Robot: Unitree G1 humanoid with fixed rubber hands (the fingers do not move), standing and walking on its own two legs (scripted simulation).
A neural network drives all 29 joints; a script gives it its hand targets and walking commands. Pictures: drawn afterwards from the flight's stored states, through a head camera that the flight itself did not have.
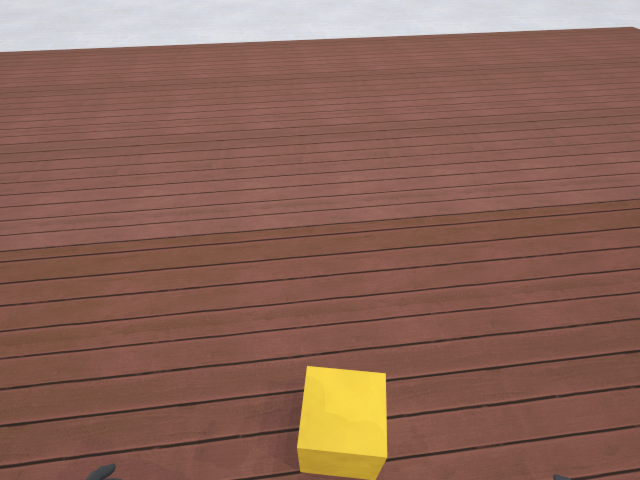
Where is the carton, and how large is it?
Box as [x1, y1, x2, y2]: [297, 366, 386, 479]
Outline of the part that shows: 307,366 297,444 300,471 375,479 386,458 385,373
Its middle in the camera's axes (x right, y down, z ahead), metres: +0.06 +0.51 +1.06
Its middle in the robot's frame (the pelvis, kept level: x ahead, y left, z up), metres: +0.39 -0.04 -0.66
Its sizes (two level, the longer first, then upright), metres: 0.210 0.200 0.250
